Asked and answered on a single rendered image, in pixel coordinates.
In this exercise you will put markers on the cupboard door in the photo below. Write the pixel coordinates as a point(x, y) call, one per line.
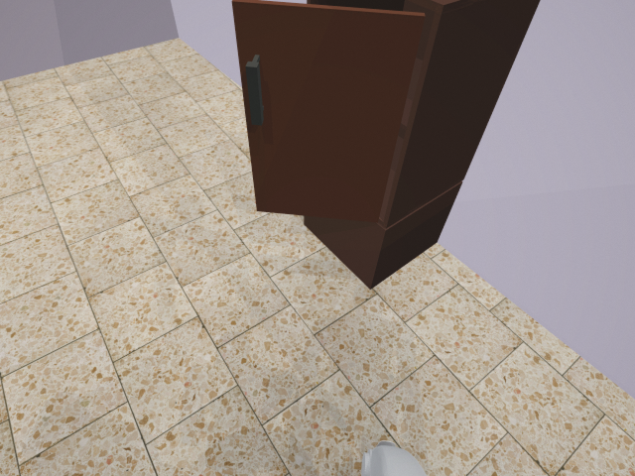
point(334, 84)

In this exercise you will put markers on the robot right thigh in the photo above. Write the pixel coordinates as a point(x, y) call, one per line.
point(387, 460)

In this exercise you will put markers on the handle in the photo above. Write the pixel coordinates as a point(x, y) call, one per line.
point(254, 91)

